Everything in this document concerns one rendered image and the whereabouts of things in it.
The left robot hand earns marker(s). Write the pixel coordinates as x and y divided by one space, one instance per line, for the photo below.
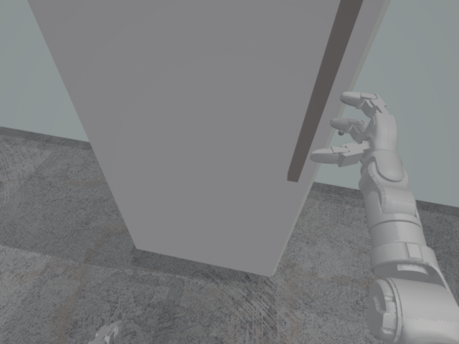
107 334

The fridge door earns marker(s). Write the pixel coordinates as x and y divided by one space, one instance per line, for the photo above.
193 109

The handle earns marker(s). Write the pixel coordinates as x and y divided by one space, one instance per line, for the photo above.
343 25

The right robot upper arm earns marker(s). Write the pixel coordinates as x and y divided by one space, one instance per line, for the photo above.
403 311

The right robot hand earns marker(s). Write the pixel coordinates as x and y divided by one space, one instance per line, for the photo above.
381 134

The right robot forearm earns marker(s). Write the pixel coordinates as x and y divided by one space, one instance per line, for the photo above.
399 249

